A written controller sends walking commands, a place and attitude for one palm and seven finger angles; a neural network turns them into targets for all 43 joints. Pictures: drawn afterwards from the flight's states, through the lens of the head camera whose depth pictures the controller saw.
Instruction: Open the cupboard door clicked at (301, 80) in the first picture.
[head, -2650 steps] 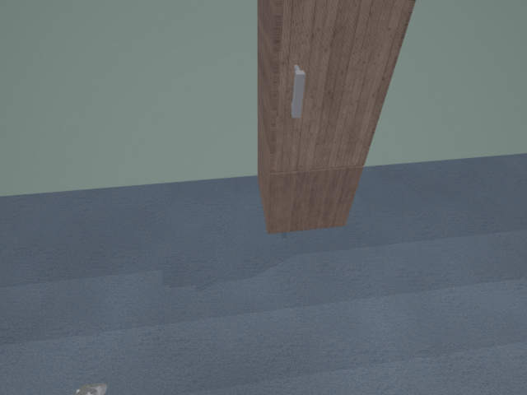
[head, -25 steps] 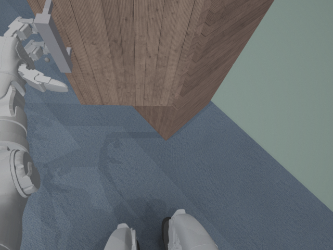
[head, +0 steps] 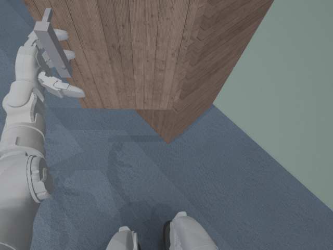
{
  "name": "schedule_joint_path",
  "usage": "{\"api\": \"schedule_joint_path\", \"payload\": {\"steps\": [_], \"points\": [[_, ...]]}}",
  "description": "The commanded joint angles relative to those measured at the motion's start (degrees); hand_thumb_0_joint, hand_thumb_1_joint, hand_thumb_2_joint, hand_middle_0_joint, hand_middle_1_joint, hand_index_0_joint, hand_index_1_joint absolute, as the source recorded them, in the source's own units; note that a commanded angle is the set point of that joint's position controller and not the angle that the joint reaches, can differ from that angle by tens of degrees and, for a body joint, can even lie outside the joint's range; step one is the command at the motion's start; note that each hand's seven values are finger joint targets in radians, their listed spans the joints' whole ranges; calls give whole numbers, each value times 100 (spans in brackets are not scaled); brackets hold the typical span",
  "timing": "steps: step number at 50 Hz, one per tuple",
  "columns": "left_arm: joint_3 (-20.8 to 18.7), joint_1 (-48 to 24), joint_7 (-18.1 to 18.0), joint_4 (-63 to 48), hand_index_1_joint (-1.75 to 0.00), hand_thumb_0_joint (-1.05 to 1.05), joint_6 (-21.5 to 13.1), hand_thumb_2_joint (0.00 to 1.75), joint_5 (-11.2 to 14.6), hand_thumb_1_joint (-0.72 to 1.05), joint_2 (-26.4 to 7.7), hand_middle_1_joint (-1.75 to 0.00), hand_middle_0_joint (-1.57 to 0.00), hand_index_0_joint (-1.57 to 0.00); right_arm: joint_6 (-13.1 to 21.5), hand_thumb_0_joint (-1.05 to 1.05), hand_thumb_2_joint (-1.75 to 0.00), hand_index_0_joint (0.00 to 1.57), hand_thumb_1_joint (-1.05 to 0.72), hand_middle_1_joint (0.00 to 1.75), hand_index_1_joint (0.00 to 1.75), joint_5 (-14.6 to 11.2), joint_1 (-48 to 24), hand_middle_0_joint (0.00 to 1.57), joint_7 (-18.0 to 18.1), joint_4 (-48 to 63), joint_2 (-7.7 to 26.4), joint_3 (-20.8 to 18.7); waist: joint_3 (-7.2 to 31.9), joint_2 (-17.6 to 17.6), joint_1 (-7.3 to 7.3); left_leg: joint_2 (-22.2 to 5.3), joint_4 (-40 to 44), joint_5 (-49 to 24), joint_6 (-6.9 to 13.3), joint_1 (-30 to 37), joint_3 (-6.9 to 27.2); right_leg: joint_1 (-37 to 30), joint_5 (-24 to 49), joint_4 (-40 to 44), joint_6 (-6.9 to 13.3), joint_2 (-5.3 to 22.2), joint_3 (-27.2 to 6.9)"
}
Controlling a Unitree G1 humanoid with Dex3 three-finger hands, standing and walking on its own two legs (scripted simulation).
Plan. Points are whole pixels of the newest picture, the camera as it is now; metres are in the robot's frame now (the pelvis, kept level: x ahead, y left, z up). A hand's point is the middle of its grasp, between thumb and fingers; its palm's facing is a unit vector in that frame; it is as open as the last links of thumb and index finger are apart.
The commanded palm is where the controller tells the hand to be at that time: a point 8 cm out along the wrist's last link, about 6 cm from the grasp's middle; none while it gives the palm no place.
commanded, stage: slide the fingers in behind the handle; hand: left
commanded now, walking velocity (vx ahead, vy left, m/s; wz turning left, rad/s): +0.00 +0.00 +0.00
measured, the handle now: (58, 45) +0.58 +0.20 +0.07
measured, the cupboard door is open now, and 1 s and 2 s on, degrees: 49 50 75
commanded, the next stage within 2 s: close the thumb around the handle in 0.38 s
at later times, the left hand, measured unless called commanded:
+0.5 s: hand (58, 68) +0.52 +0.19 +0.07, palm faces -0.07 -1.00 -0.01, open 14.0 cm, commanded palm +0.50 +0.24 +0.07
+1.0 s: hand (59, 68) +0.52 +0.19 +0.07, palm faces -0.06 -1.00 -0.02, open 7.3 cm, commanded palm +0.49 +0.23 +0.07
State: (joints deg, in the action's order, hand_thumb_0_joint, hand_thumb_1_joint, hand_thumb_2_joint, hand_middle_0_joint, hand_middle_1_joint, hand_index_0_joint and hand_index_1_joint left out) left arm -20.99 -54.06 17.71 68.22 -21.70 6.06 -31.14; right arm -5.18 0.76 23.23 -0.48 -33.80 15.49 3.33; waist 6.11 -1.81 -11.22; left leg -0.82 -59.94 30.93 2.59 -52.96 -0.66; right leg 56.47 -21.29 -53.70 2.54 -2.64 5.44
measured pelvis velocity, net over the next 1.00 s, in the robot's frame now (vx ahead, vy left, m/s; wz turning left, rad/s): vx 0.00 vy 0.01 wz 0.00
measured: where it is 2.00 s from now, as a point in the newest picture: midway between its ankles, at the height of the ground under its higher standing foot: outside the picture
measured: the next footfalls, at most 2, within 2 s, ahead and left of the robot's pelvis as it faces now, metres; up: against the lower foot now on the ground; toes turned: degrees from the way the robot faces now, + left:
none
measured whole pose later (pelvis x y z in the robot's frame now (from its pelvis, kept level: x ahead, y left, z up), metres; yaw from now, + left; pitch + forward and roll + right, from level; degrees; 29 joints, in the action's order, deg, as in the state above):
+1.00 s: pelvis +0.00 +0.01 +0.00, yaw +0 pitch +24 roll -4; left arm -20.1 -51.8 16.6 66.6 -22.6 6.5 -29.6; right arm -5.0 1.1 24.0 -1.0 -34.4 15.3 2.8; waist 6.6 -2.5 -10.6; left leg -0.3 -59.6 31.1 3.3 -52.1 -1.0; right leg 55.4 -21.3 -53.0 1.5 -2.3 4.9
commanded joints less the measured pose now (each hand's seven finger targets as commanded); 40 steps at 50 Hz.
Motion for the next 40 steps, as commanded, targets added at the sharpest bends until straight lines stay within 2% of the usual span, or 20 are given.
{"api": "schedule_joint_path", "payload": {"steps": [1,4,7,9,10,14,15,16,17,20,21,22,24,27,28,31,33,34,36,40], "points": [[-320,-2588,-39,-1140,-120,0,-386,30,-55,-50,-1666,-120,-30,-30,106,0,-90,20,-90,30,30,-11,1145,20,68,220,1069,-377,2879,-680,-60,31,568,-2700,-82,1049,356,-2202,2156,286,-91,-16,-554],[-90,-2515,14,-1166,-120,0,-402,30,-65,-50,-1388,-120,-30,-30,129,0,-90,20,-90,30,30,-21,1104,20,51,231,1044,-379,2830,-738,-93,23,569,-2736,-81,1148,350,-2116,2151,300,-96,-18,-552],[-395,-2510,88,-1206,-120,0,-421,30,33,-50,-1727,-120,-30,-30,136,0,-90,20,-90,30,30,-28,1127,20,75,230,1093,-389,3059,-659,-46,14,538,-2743,-75,1109,331,-2309,2251,288,-96,-22,-581],[-352,-2544,130,-1014,-120,0,-351,30,44,-50,-1720,-120,-30,-30,147,0,-90,20,-90,30,30,-52,1107,20,96,230,1089,-364,2838,-414,-100,30,548,-2451,-33,802,308,-2363,2123,332,-109,-18,-615],[-273,-2699,137,-1077,-120,0,-372,30,65,-50,-1636,-120,-30,-30,173,0,-90,20,-90,30,30,-47,1103,20,102,239,1074,-355,2736,-562,-161,40,560,-2429,-25,792,310,-2295,2105,341,-101,-18,-619],[-539,-2533,155,-1069,-120,0,-366,30,-14,-50,-2089,-120,-30,-30,181,0,-90,20,-90,30,30,-46,1122,20,114,237,1108,-338,2877,-645,-26,31,559,-2442,-39,769,300,-2417,2096,318,-96,-10,-644],[-344,-2612,178,-1193,-120,0,-403,30,6,-50,-1830,-120,-30,-30,195,0,-90,20,-90,30,30,-38,1122,20,108,275,1086,-343,2940,-839,-59,42,556,-2583,-50,942,319,-2299,2156,285,-68,-20,-617],[-402,-2649,179,-1302,-120,0,-443,30,-6,-50,-1897,-120,-30,-30,193,0,-90,20,-90,30,30,-22,1124,20,98,227,1095,-359,3106,-958,-23,7,557,-2719,-92,1163,369,-2206,2144,257,-77,-16,-573],[-225,-2431,209,-1124,-120,0,-410,30,5,-50,-1611,-120,-30,-30,194,0,-90,20,-90,30,30,-31,1108,20,81,233,1081,-361,2976,-1017,-30,8,571,-2754,-111,1262,363,-2034,2069,282,-74,-29,-537],[-338,-2493,247,-1120,-120,0,-383,30,119,-50,-1697,-120,-30,-30,192,0,-90,20,-90,30,30,-33,1141,20,96,241,1130,-371,2873,-672,-99,-4,583,-2655,-69,1157,376,-2110,2037,331,-81,-47,-532],[-391,-2505,257,-1133,-120,0,-372,30,128,-50,-1769,-120,-30,-30,188,0,-90,20,-90,30,30,-37,1148,20,94,226,1143,-373,2972,-711,-62,-6,596,-2611,-78,1153,382,-2146,2006,334,-93,-41,-548],[-248,-2501,276,-1037,-120,0,-332,30,138,-50,-1572,-120,-30,-30,190,0,-90,20,-90,30,30,-46,1136,20,90,218,1122,-366,2846,-737,-99,6,608,-2577,-79,1116,369,-2101,1992,344,-88,-39,-541],[-341,-2505,261,-1049,-120,0,-316,30,121,-50,-1719,-120,-30,-30,188,0,-90,20,-90,30,30,-44,1135,20,103,214,1146,-372,2720,-604,-91,-1,625,-2461,-71,1010,373,-2100,1904,360,-100,-35,-538],[-323,-2516,227,-1260,-122,0,-395,37,76,-33,-1689,-122,-31,-31,197,0,-90,20,-90,30,30,-18,1161,20,90,215,1135,-384,2952,-922,-42,-16,607,-2828,-116,1366,418,-1933,2013,293,-77,-38,-499],[-390,-2336,205,-1211,-122,0,-407,40,75,-28,-1717,-122,-32,-32,186,0,-90,20,-90,30,30,-13,1166,20,81,216,1137,-393,2938,-874,17,-25,603,-2938,-139,1425,428,-1918,2036,285,-71,-43,-475],[-263,-2459,185,-1387,-124,0,-478,47,95,-11,-1551,-124,-33,-33,165,0,-90,20,-90,30,30,0,1155,20,65,204,1125,-405,2982,-1009,-15,-70,592,-3282,-210,1717,501,-1720,2052,255,-74,-52,-415],[-179,-2369,164,-1240,-125,0,-432,52,121,0,-1374,-125,-34,-34,146,0,-90,20,-90,30,30,-6,1142,20,51,204,1137,-411,2771,-839,-62,-80,615,-3192,-208,1699,514,-1603,1937,298,-84,-64,-385],[-305,-2335,136,-1260,-126,0,-425,54,112,6,-1528,-126,-34,-34,135,0,-90,20,-90,30,30,-1,1153,20,53,212,1153,-411,2808,-830,-6,-68,629,-3152,-206,1625,511,-1710,1936,290,-80,-63,-397],[-177,-2488,113,-1459,-127,0,-477,59,106,17,-1394,-127,-35,-35,137,0,-90,20,-90,30,30,4,1152,20,53,211,1132,-430,3007,-1038,-29,-80,625,-3489,-269,1918,560,-1636,2026,270,-82,-59,-376],[-147,-2335,75,-1420,-130,0,-493,68,144,40,-1264,-130,-36,-36,114,0,-90,20,-90,30,30,11,1168,20,43,207,1128,-432,2870,-820,-24,-107,618,-3712,-289,1949,602,-1610,2068,269,-67,-79,-332]]}}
